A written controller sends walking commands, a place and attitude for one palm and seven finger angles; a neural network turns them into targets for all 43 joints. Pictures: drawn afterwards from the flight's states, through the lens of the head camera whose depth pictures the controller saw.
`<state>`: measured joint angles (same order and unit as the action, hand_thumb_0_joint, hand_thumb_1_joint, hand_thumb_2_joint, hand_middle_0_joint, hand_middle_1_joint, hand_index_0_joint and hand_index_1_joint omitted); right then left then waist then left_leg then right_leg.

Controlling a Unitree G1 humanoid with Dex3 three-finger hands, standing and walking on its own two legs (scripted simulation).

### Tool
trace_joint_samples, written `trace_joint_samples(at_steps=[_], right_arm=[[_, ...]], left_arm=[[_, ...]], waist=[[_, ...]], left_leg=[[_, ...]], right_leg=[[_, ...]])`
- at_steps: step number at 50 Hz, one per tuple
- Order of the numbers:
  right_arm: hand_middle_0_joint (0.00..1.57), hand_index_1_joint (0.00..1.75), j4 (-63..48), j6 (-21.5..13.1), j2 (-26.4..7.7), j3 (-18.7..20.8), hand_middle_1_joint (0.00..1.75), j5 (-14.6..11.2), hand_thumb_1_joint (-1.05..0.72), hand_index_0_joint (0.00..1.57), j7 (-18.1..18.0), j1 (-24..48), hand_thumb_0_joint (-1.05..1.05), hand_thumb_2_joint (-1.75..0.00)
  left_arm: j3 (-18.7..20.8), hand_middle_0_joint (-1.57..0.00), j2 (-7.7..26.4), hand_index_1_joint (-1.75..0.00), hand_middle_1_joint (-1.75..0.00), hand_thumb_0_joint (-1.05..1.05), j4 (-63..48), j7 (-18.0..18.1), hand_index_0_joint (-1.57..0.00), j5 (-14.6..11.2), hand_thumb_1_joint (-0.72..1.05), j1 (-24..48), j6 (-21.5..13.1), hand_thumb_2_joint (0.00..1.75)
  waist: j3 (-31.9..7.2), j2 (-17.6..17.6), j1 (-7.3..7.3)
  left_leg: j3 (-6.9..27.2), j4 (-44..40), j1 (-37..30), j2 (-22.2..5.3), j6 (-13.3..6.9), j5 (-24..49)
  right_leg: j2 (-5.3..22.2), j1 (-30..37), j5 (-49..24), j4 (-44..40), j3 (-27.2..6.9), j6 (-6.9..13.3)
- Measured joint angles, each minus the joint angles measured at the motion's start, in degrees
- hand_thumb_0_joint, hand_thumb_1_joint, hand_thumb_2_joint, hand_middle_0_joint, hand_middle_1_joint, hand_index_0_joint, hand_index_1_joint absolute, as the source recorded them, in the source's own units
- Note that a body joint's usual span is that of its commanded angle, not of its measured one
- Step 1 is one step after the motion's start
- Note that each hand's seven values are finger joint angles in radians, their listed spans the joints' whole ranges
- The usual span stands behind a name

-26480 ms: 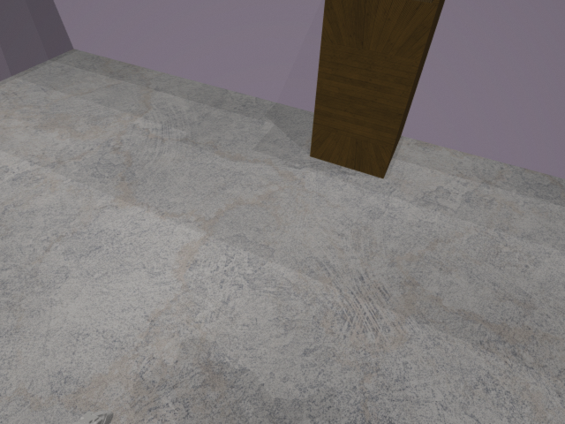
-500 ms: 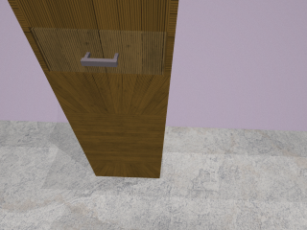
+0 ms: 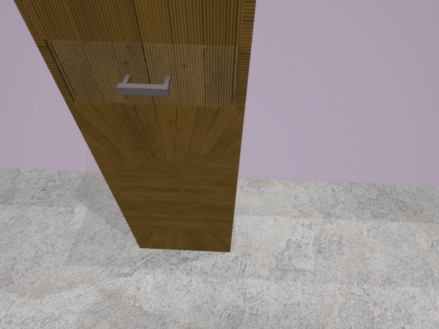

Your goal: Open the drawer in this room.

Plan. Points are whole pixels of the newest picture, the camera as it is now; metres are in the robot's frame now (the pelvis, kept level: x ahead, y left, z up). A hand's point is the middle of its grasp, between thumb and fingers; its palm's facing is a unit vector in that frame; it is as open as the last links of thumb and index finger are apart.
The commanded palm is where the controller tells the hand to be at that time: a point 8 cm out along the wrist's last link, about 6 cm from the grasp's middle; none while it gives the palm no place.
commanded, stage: look again from close up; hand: left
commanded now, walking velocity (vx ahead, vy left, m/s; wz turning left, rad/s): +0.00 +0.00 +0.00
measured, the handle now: (145, 84) +0.55 +0.19 +0.16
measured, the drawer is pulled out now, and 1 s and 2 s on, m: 0.00 0.00 0.00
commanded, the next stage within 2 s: raise the hand with hooked fingers in 0.36 s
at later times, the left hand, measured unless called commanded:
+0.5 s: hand out of the picture +0.04 +0.17 -0.17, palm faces -0.02 -0.98 -0.21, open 7.3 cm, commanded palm +0.13 +0.22 -0.06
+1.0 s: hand (105, 294) +0.18 +0.21 -0.01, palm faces +0.05 -0.09 -0.99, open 9.3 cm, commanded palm +0.18 +0.21 +0.06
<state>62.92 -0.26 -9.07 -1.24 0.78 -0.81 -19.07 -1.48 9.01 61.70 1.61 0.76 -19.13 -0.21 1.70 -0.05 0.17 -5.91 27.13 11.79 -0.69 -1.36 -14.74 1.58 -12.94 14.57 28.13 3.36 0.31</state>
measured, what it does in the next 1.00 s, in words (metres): stands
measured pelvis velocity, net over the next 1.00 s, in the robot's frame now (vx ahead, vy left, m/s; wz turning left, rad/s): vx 0.00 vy -0.04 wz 0.02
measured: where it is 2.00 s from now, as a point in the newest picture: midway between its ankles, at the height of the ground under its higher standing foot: outside the picture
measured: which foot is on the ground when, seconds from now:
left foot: down 0.00-1.00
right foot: down 0.00-1.00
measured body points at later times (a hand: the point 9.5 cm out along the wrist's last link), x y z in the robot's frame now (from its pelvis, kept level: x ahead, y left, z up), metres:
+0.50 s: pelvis +0.03 +0.00 +0.00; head +0.05 +0.00 +0.45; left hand +0.04 +0.22 -0.16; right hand +0.04 -0.22 -0.16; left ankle +0.00 +0.10 -0.74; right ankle +0.01 -0.11 -0.74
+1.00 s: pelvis +0.00 -0.04 -0.03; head +0.03 -0.06 +0.42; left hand +0.17 +0.21 +0.04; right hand +0.28 -0.23 -0.09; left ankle +0.00 +0.10 -0.74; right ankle +0.01 -0.12 -0.74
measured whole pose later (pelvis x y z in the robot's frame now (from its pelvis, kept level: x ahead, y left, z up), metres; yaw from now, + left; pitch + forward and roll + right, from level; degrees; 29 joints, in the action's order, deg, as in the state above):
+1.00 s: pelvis +0.00 -0.04 -0.03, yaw +1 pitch +6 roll +2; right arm 29.3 3.6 -14.4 1.8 4.6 2.2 -1.2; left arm -3.0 22.6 -4.6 23.6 60.2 -24.4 -3.0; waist -4.6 0.0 -7.9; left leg -3.9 43.9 27.9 -2.5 1.2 -22.2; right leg 1.0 -29.4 24.0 46.8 4.8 3.5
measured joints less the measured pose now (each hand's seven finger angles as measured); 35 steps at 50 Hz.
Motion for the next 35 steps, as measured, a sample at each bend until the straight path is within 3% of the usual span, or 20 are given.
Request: trace_joint_samples(at_steps=[12, 24, 25, 26, 29, 32, 35], right_arm=[[0.2, 0.3, 2.14, -0.93, 1.92, 0.01, 0.3, -0.09, -0.91, 0.2, -0.69, 2.09, 0.01, -0.9], [0.2, 0.3, 2.12, -0.97, 0.77, 0.36, 0.3, -0.16, -0.92, 0.2, -1.1, 3.15, 0.01, -0.9], [0.2, 0.3, -0.33, -1.29, 0.23, 0.03, 0.3, -0.9, -0.92, 0.2, -1.47, 2.32, 0.02, -0.9], [0.2, 0.3, -2.99, -3.7, -0.23, -0.03, 0.3, -1.48, -0.93, 0.2, -2.32, 1.01, 0.02, -0.9], [0.2, 0.3, -9.35, -11.35, -1.82, 1.26, 0.3, -2.96, -0.93, 0.2, -3.9, -0.54, 0.02, -0.9], [0.2, 0.3, -15.38, -12.7, -4.52, 2.08, 0.3, -1.03, -0.92, 0.2, -3.04, 2.39, 0.02, -0.9], [0.2, 0.3, -21.61, -8.78, -5.83, 3.14, 0.3, 0.91, -0.91, 0.2, -0.42, 7.65, 0.02, -0.9]], left_arm=[[0.13, -0.2, -1.33, -0.3, -0.3, 0.0, 1.98, 0.48, -0.2, 0.23, 0.91, 1.46, -0.61, 0.89], [0.61, -0.2, -0.52, -0.3, -0.3, 0.0, 2.02, 1.01, -0.2, 0.29, 0.91, 2.51, -0.9, 0.89], [-0.54, -0.2, 0.09, -0.3, -0.3, 0.01, -6.74, 1.63, -0.2, 2.28, 0.92, -0.01, 3.19, 0.89], [-1.37, -0.2, 1.36, -0.31, -0.3, 0.02, -17.28, 2.7, -0.2, 4.35, 0.93, -3.21, 4.92, 0.89], [-3.07, -0.21, 4.93, -0.32, -0.31, 0.03, -41.52, 8.36, -0.2, 10.16, 0.92, -7.96, 6.23, 0.88], [-3.72, -0.21, 7.13, -0.34, -0.34, 0.03, -54.45, 12.82, -0.2, 23.04, 0.88, -5.82, 6.08, 0.87], [-3.1, -0.21, 7.88, -0.37, -0.37, 0.02, -60.72, 16.82, -0.2, 37.96, 0.82, -3.8, 4.6, 0.85]], waist=[[-0.29, -0.72, -0.33], [-0.69, -0.42, -0.44], [-0.36, -0.25, -0.93], [-0.27, -0.4, -1.66], [-1.66, -0.01, -1.48], [-4.45, 2.2, -0.33], [-7.42, 3.06, -0.64]], left_leg=[[0.15, -0.13, -1.59, -0.15, 0.29, -1.52], [0.72, 0.46, -2.05, -0.35, 0.56, -2.77], [0.46, 1.01, -1.75, -0.54, 0.56, -3.21], [-0.11, 0.92, -1.75, -0.37, 0.49, -3.36], [-0.16, 1.55, -0.05, 0.94, 0.35, -3.23], [0.46, 4.77, 4.66, 0.89, 0.18, -3.89], [-0.83, 7.48, 8.83, 0.1, 0.45, -4.69]], right_leg=[[-0.19, 1.65, 1.5, -0.21, 0.11, 0.03], [-0.35, 2.84, 2.65, -0.63, 0.68, -0.09], [-0.52, 2.36, 2.68, -0.21, 0.4, -0.07], [-0.34, 1.62, 2.97, 0.79, -0.18, 0.06], [1.12, -1.22, 4.85, 4.46, -0.32, -0.04], [1.32, -5.26, 5.36, 6.75, 0.28, -0.12], [0.67, -10.23, 5.7, 9.7, -1.07, 0.45]])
